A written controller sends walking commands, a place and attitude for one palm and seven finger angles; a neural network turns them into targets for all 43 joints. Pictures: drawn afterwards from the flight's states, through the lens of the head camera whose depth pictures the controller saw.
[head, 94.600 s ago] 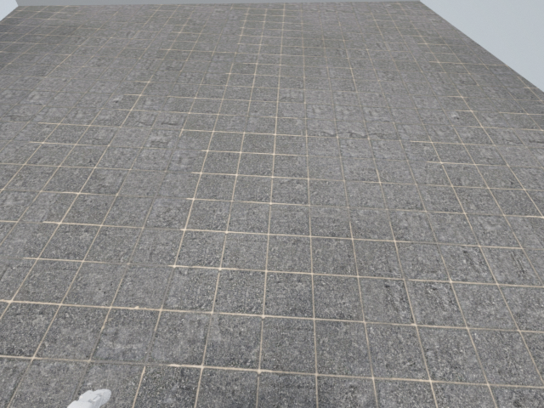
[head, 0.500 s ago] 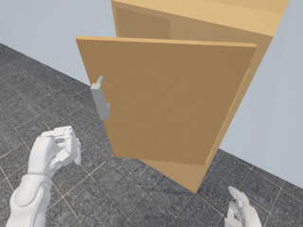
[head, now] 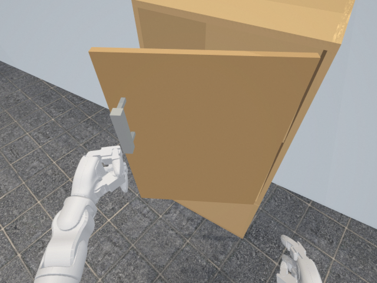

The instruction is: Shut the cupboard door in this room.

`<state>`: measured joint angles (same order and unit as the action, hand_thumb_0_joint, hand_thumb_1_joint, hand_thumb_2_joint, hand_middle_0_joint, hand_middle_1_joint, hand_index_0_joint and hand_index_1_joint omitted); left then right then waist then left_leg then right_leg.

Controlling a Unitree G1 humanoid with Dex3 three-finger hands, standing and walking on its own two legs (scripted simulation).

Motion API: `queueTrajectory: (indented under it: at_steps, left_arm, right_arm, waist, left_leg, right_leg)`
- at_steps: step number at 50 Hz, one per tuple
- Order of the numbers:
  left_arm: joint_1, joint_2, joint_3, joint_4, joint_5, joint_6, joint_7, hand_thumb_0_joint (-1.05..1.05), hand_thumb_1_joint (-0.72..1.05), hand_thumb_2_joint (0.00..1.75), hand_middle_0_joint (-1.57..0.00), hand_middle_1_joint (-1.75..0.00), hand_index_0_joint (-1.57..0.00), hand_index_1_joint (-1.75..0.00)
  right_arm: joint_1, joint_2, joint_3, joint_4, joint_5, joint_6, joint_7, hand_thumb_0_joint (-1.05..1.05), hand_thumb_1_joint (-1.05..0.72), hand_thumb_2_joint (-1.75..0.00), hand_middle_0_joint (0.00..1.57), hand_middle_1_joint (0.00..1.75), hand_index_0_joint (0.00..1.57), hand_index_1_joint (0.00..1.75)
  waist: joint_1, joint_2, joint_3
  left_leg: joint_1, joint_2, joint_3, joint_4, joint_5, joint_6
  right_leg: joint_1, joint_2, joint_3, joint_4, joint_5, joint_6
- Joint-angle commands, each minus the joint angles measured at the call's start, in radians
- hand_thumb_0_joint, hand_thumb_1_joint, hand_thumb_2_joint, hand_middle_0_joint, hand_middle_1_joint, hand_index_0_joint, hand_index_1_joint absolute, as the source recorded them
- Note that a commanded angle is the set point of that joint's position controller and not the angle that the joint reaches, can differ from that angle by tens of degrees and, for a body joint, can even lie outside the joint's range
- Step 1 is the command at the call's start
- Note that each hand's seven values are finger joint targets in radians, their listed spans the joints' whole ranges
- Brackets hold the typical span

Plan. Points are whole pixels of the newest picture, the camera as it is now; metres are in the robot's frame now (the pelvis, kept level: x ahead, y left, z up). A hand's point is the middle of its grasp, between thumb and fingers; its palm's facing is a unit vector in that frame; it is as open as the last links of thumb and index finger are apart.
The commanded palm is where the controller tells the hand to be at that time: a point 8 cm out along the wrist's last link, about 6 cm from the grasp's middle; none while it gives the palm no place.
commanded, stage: bring the fist close to the handle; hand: left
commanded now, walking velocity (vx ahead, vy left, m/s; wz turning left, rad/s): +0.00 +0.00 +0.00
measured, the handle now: (125, 126) +0.43 +0.18 +0.09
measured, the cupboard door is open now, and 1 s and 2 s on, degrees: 27 26 10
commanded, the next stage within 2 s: push the door shut along its arc in 0.66 s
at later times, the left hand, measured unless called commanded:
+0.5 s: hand (122, 157) +0.34 +0.16 +0.10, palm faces +0.01 -1.00 -0.02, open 3.1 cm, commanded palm +0.31 +0.21 +0.10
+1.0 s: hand (127, 151) +0.36 +0.16 +0.10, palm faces -0.06 -1.00 -0.03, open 3.1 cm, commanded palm +0.34 +0.20 +0.10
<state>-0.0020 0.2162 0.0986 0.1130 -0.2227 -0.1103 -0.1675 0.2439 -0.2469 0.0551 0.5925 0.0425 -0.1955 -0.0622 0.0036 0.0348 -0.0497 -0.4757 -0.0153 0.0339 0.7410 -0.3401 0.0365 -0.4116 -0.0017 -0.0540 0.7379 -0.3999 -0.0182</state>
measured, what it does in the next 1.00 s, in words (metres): stands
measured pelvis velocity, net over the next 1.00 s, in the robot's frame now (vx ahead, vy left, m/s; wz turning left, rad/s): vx -0.01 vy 0.00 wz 0.00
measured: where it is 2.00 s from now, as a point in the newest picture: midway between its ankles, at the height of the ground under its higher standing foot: outside the picture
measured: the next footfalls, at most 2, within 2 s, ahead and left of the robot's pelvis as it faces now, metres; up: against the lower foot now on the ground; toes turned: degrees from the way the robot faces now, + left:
none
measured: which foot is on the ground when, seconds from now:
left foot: down 0.00-1.00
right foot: down 0.00-1.00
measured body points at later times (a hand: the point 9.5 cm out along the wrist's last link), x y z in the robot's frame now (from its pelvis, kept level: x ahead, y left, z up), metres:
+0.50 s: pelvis +0.00 +0.00 +0.00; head +0.01 -0.01 +0.45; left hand +0.33 +0.21 +0.10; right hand +0.14 -0.25 -0.09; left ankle +0.02 +0.10 -0.71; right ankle -0.01 -0.11 -0.71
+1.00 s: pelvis -0.01 +0.00 +0.00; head +0.01 -0.01 +0.45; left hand +0.36 +0.21 +0.10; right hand +0.14 -0.25 -0.09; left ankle +0.02 +0.10 -0.71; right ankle -0.01 -0.11 -0.71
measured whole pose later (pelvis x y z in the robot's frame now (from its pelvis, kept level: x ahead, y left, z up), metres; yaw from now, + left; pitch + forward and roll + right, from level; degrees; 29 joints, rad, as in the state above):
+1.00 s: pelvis -0.01 +0.00 +0.00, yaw +0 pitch +4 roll -1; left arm -0.36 0.27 0.15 0.54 -0.21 -0.17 -0.20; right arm 0.23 -0.26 0.06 0.62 0.05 -0.12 -0.06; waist -0.03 0.02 -0.03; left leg -0.49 -0.01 0.03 0.73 -0.31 0.03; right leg -0.43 0.01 -0.06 0.72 -0.37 -0.02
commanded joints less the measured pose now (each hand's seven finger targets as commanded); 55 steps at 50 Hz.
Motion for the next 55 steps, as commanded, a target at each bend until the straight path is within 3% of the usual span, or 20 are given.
queueTrajectory:
  at_steps: [1,5,8,13,15,20,23,25,26,30,33,35,37,39,40,42,44,45,49,55]
  left_arm:
    - [-0.323,0.149,0.097,-0.210,-0.008,-0.087,0.047,0.00,0.90,0.90,-1.30,-1.50,-1.30,-1.50]
    - [-0.310,0.153,0.101,-0.134,0.007,-0.089,0.049,0.00,0.90,0.90,-1.30,-1.50,-1.30,-1.50]
    - [-0.349,0.099,0.043,-0.072,0.006,-0.073,0.030,0.00,0.90,0.90,-1.30,-1.50,-1.30,-1.50]
    - [-0.487,0.117,0.057,-0.032,-0.002,-0.075,0.031,0.00,0.90,0.90,-1.30,-1.50,-1.30,-1.50]
    - [-0.488,0.180,0.115,-0.033,-0.001,-0.094,0.041,0.00,0.90,0.90,-1.30,-1.50,-1.30,-1.50]
    - [-0.454,0.204,0.149,-0.027,0.002,-0.144,0.042,0.00,0.90,0.90,-1.30,-1.50,-1.30,-1.50]
    - [-0.439,0.165,0.116,-0.006,-0.007,-0.147,0.020,0.00,0.90,0.90,-1.30,-1.50,-1.30,-1.50]
    - [-0.398,0.205,0.151,0.025,-0.011,-0.139,0.008,0.00,0.90,0.90,-1.30,-1.50,-1.30,-1.50]
    - [-0.386,0.158,0.112,0.025,-0.017,-0.131,-0.003,0.00,0.90,0.90,-1.30,-1.50,-1.30,-1.50]
    - [-0.454,0.184,0.118,0.019,-0.028,-0.125,-0.016,0.00,0.90,0.90,-1.30,-1.50,-1.30,-1.50]
    - [-0.517,0.148,0.084,-0.036,-0.028,-0.144,-0.011,0.00,0.90,0.90,-1.30,-1.50,-1.30,-1.50]
    - [-0.507,0.193,0.117,-0.044,-0.025,-0.159,0.001,0.00,0.90,0.90,-1.30,-1.50,-1.30,-1.50]
    - [-0.540,0.136,0.060,-0.046,-0.017,-0.167,0.003,0.00,0.90,0.90,-1.30,-1.50,-1.30,-1.50]
    - [-0.522,0.158,0.081,0.012,-0.012,-0.159,0.006,0.00,0.90,0.90,-1.30,-1.50,-1.30,-1.50]
    - [-0.523,0.217,0.125,0.057,-0.007,-0.152,0.009,0.00,0.90,0.90,-1.30,-1.50,-1.30,-1.50]
    - [-0.623,0.183,0.080,0.107,0.001,-0.136,-0.003,0.00,0.90,0.90,-1.30,-1.50,-1.30,-1.50]
    - [-0.672,0.196,0.085,0.149,0.002,-0.127,-0.012,0.00,0.90,0.90,-1.30,-1.50,-1.30,-1.50]
    - [-0.690,0.249,0.126,0.179,0.001,-0.124,-0.012,0.00,0.90,0.90,-1.30,-1.50,-1.30,-1.50]
    - [-0.803,0.225,0.098,0.209,-0.012,-0.147,-0.045,0.00,0.90,0.90,-1.30,-1.50,-1.30,-1.50]
    - [-0.862,0.242,0.105,0.309,-0.019,-0.178,-0.089,0.00,0.90,0.90,-1.30,-1.50,-1.30,-1.50]
  right_arm:
    - [-0.070,-0.122,-0.056,-0.141,-0.003,-0.040,-0.001,0.00,-0.90,-0.90,0.20,0.30,0.20,0.30]
    - [-0.058,-0.127,-0.061,-0.133,-0.003,-0.025,0.008,0.00,-0.90,-0.90,0.20,0.30,0.20,0.30]
    - [-0.057,-0.127,-0.058,-0.132,0.003,-0.014,0.012,0.00,-0.90,-0.90,0.20,0.30,0.20,0.30]
    - [-0.055,-0.134,-0.063,-0.125,0.005,0.000,0.006,0.00,-0.90,-0.90,0.20,0.30,0.20,0.30]
    - [-0.051,-0.140,-0.065,-0.123,0.000,0.004,0.003,0.00,-0.90,-0.90,0.20,0.30,0.20,0.30]
    - [-0.052,-0.134,-0.070,-0.125,-0.004,0.008,0.010,0.00,-0.90,-0.90,0.20,0.30,0.20,0.30]
    - [-0.056,-0.131,-0.069,-0.127,0.002,0.013,0.015,0.00,-0.90,-0.90,0.20,0.30,0.20,0.30]
    - [-0.049,-0.141,-0.073,-0.126,0.004,0.019,0.015,0.00,-0.90,-0.90,0.20,0.30,0.20,0.30]
    - [-0.056,-0.135,-0.070,-0.135,0.007,0.020,0.017,0.00,-0.90,-0.90,0.20,0.30,0.20,0.30]
    - [-0.057,-0.147,-0.071,-0.131,0.011,0.024,0.008,0.00,-0.90,-0.90,0.20,0.30,0.20,0.30]
    - [-0.063,-0.137,-0.072,-0.134,0.010,0.011,0.004,0.00,-0.90,-0.90,0.20,0.30,0.20,0.30]
    - [-0.058,-0.144,-0.074,-0.126,0.006,0.008,-0.001,0.00,-0.90,-0.90,0.20,0.30,0.20,0.30]
    - [-0.066,-0.133,-0.067,-0.125,0.007,0.003,0.002,0.00,-0.90,-0.90,0.20,0.30,0.20,0.30]
    - [-0.059,-0.139,-0.067,-0.111,0.006,0.004,0.002,0.00,-0.90,-0.90,0.20,0.30,0.20,0.30]
    - [-0.050,-0.150,-0.069,-0.105,0.006,0.012,-0.001,0.00,-0.90,-0.90,0.20,0.30,0.20,0.30]
    - [-0.056,-0.145,-0.061,-0.100,0.010,0.019,-0.002,0.00,-0.90,-0.90,0.20,0.30,0.20,0.30]
    - [-0.056,-0.148,-0.060,-0.098,0.011,0.026,-0.005,0.00,-0.90,-0.90,0.20,0.30,0.20,0.30]
    - [-0.051,-0.156,-0.062,-0.095,0.010,0.032,-0.010,0.00,-0.90,-0.90,0.20,0.30,0.20,0.30]
    - [-0.042,-0.151,-0.059,-0.093,0.009,0.031,-0.010,0.00,-0.90,-0.90,0.20,0.30,0.20,0.30]
    - [0.006,-0.167,-0.071,-0.076,0.007,0.035,-0.003,0.00,-0.90,-0.90,0.20,0.30,0.20,0.30]
  waist:
    - [-0.002,-0.007,-0.234]
    - [0.005,-0.011,-0.243]
    - [-0.012,-0.016,-0.193]
    - [-0.025,-0.050,-0.194]
    - [-0.009,-0.045,-0.226]
    - [0.011,-0.022,-0.295]
    - [0.001,-0.007,-0.264]
    - [0.009,-0.035,-0.244]
    - [0.001,-0.035,-0.228]
    - [-0.019,-0.066,-0.179]
    - [-0.025,-0.015,-0.213]
    - [-0.021,-0.028,-0.233]
    - [-0.032,-0.002,-0.236]
    - [-0.030,-0.022,-0.212]
    - [-0.028,-0.063,-0.197]
    - [-0.050,-0.044,-0.164]
    - [-0.049,-0.029,-0.175]
    - [-0.047,-0.045,-0.179]
    - [-0.050,0.009,-0.266]
    - [-0.061,-0.047,-0.299]
  left_leg:
    - [0.206,0.021,-0.065,-0.110,0.210,-0.013]
    - [0.208,0.024,-0.061,-0.106,0.250,-0.016]
    - [0.188,0.022,-0.057,-0.112,0.212,-0.015]
    - [0.187,0.020,-0.058,-0.114,0.183,-0.011]
    - [0.191,0.019,-0.055,-0.111,0.189,-0.009]
    - [0.209,0.016,-0.041,-0.102,0.241,-0.007]
    - [0.190,0.012,-0.032,-0.104,0.233,-0.007]
    - [0.172,0.013,-0.032,-0.105,0.232,-0.006]
    - [0.171,0.010,-0.028,-0.108,0.225,-0.003]
    - [0.153,0.010,-0.033,-0.108,0.157,0.000]
    - [0.192,0.012,-0.040,-0.112,0.150,-0.001]
    - [0.200,0.015,-0.045,-0.105,0.155,0.000]
    - [0.209,0.013,-0.047,-0.110,0.149,-0.001]
    - [0.192,0.016,-0.054,-0.118,0.125,-0.005]
    - [0.171,0.019,-0.057,-0.119,0.106,-0.003]
    - [0.156,0.015,-0.056,-0.121,0.078,-0.003]
    - [0.157,0.013,-0.060,-0.124,0.063,-0.004]
    - [0.153,0.014,-0.059,-0.117,0.062,-0.001]
    - [0.193,0.012,-0.063,-0.107,0.122,-0.006]
    - [0.192,0.015,-0.069,-0.082,0.173,-0.004]
  right_leg:
    - [0.015,0.011,0.012,-0.105,0.267,-0.004]
    - [0.028,0.015,0.011,-0.100,0.306,-0.006]
    - [0.003,0.013,0.012,-0.115,0.289,-0.003]
    - [-0.004,0.013,0.019,-0.129,0.266,-0.001]
    - [0.022,0.012,0.027,-0.129,0.268,-0.003]
    - [0.065,0.011,0.036,-0.115,0.330,-0.004]
    - [0.055,0.010,0.039,-0.118,0.344,-0.001]
    - [0.068,0.009,0.042,-0.125,0.346,0.000]
    - [0.060,0.007,0.043,-0.132,0.350,0.003]
    - [0.028,0.007,0.052,-0.158,0.267,0.009]
    - [0.008,0.012,0.043,-0.148,0.247,0.004]
    - [0.019,0.012,0.047,-0.147,0.246,0.004]
    - [0.001,0.011,0.041,-0.140,0.238,0.003]
    - [-0.010,0.013,0.036,-0.142,0.211,0.002]
    - [-0.004,0.011,0.040,-0.150,0.186,0.004]
    - [-0.034,0.007,0.041,-0.154,0.161,0.005]
    - [-0.039,0.008,0.044,-0.156,0.141,0.002]
    - [-0.030,0.005,0.053,-0.164,0.136,0.003]
    - [-0.017,0.007,0.045,-0.136,0.203,-0.005]
    - [-0.029,0.014,0.036,-0.111,0.263,-0.004]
